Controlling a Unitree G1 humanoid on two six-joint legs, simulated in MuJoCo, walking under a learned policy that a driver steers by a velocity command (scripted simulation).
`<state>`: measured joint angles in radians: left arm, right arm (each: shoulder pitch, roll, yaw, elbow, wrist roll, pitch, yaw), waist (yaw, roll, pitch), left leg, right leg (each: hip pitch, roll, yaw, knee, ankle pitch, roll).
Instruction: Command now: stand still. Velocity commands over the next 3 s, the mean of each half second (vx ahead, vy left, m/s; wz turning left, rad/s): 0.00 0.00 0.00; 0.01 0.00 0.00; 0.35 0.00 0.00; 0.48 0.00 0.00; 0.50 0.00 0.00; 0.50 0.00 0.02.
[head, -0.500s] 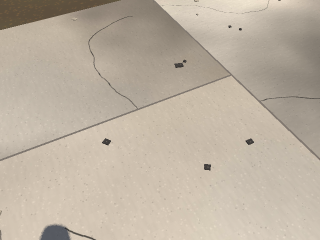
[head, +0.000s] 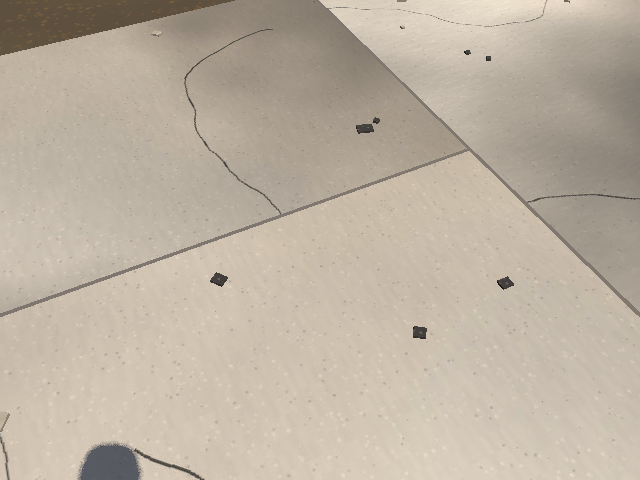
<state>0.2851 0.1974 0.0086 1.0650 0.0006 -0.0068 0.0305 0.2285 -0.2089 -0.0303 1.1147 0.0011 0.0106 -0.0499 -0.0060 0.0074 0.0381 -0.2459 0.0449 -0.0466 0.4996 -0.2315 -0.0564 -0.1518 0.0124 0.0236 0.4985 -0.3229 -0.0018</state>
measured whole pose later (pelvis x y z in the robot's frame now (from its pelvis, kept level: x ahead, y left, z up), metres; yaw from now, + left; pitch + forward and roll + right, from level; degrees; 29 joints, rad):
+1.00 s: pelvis +0.00 +0.01 +0.00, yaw +1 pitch -1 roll +0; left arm 0.38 0.16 0.00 1.08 -0.01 -0.01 0.04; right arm 0.30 -0.17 -0.02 1.11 0.01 0.01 -0.05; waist 0.00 0.00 0.02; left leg -0.28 0.02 -0.05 0.57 -0.31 -0.03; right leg -0.17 -0.01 0.02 0.54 -0.36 0.00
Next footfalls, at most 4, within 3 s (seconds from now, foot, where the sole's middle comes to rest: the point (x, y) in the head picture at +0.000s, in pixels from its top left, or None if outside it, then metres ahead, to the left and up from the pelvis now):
1.62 right None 0.44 -0.10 -0.77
2.18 left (276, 370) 0.77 0.14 -0.77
2.74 right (370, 264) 1.08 -0.10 -0.77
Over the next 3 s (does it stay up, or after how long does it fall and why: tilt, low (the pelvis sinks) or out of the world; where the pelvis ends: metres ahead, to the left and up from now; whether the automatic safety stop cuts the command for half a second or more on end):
stays up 1.04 -0.02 0.01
